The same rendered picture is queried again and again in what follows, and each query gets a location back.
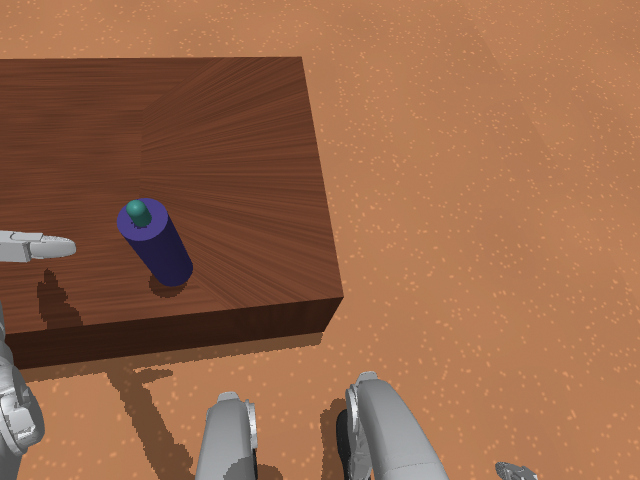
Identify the right robot foot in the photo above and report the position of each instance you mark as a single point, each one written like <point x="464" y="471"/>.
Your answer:
<point x="343" y="443"/>

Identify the left robot arm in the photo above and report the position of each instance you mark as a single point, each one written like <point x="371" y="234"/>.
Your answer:
<point x="21" y="419"/>

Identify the bottle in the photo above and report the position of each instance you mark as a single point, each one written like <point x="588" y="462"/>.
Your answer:
<point x="148" y="228"/>

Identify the left robot hand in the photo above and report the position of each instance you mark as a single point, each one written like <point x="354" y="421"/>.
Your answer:
<point x="22" y="247"/>

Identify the right robot hand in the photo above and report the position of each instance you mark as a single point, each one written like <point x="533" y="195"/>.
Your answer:
<point x="507" y="471"/>

